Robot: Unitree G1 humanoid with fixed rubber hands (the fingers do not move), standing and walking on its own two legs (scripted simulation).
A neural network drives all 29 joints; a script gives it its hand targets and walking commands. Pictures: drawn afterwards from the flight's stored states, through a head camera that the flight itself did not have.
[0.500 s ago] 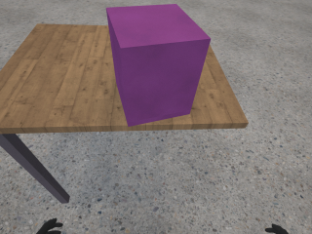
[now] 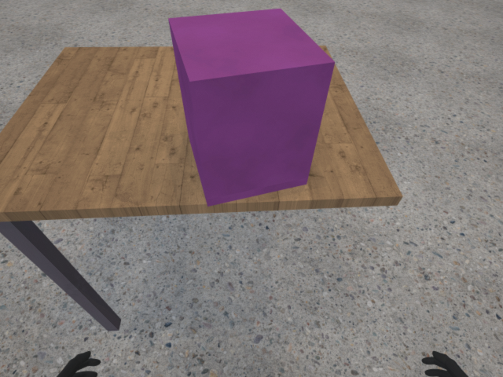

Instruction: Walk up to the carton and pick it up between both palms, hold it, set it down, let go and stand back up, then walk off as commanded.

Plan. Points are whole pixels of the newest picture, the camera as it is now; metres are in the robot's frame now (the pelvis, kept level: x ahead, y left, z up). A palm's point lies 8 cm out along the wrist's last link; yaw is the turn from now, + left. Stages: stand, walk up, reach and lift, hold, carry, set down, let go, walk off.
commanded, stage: walk up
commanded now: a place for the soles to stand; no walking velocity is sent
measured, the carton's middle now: (243, 108) +0.55 +0.02 +0.15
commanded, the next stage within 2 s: none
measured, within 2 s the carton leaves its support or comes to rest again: neither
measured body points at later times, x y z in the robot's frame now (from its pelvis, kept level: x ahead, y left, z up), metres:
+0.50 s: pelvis +0.09 +0.04 +0.00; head +0.11 +0.08 +0.45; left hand +0.19 +0.38 -0.11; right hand +0.21 -0.28 -0.05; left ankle +0.07 +0.12 -0.72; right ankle +0.14 -0.08 -0.67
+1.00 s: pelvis +0.14 +0.03 -0.01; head +0.16 +0.02 +0.44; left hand +0.28 +0.35 -0.09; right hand +0.26 -0.28 -0.10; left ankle +0.12 +0.14 -0.72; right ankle +0.24 -0.05 -0.72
